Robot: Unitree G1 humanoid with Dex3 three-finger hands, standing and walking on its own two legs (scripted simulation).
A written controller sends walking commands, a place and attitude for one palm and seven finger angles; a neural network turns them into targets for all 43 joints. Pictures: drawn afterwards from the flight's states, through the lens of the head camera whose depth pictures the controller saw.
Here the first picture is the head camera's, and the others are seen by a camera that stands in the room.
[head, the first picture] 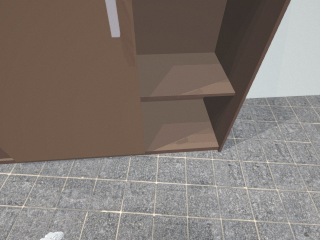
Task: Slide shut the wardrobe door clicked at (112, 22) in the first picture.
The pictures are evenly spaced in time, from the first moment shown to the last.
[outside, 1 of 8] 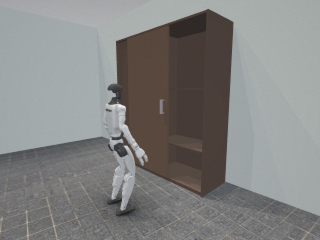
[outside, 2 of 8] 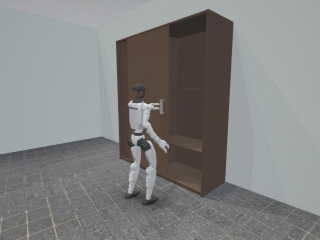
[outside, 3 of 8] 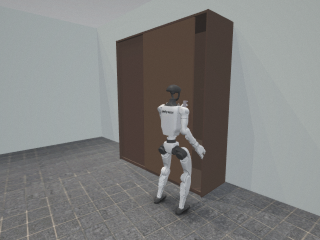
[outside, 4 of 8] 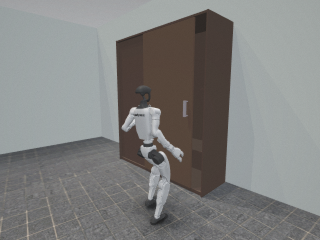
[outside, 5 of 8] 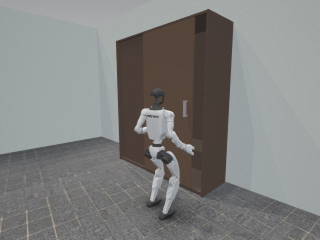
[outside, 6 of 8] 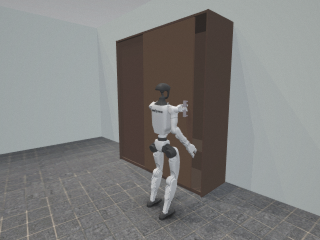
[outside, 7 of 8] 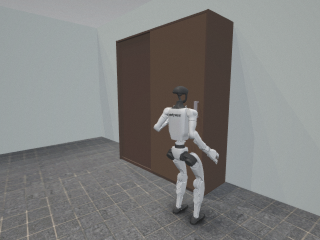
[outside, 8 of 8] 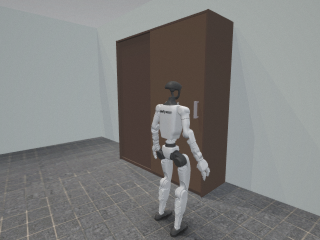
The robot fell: no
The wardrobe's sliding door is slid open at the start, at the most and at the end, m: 0.54 0.54 0.00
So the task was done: yes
